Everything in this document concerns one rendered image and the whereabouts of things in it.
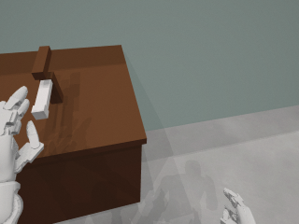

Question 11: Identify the robot right hand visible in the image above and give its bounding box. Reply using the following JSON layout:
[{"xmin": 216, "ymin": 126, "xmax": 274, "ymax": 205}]
[{"xmin": 220, "ymin": 188, "xmax": 256, "ymax": 224}]

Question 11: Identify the tap lever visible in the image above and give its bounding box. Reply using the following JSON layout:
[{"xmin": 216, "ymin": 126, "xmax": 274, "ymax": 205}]
[{"xmin": 31, "ymin": 79, "xmax": 53, "ymax": 120}]

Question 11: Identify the left robot forearm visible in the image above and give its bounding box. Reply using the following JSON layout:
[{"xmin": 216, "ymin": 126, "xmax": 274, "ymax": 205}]
[{"xmin": 0, "ymin": 181, "xmax": 23, "ymax": 224}]

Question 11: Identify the counter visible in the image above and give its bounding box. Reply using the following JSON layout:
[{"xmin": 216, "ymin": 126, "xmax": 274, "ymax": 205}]
[{"xmin": 0, "ymin": 45, "xmax": 147, "ymax": 224}]

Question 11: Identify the robot left hand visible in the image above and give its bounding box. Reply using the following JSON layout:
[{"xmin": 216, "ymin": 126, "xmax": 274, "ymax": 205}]
[{"xmin": 0, "ymin": 86, "xmax": 44, "ymax": 183}]

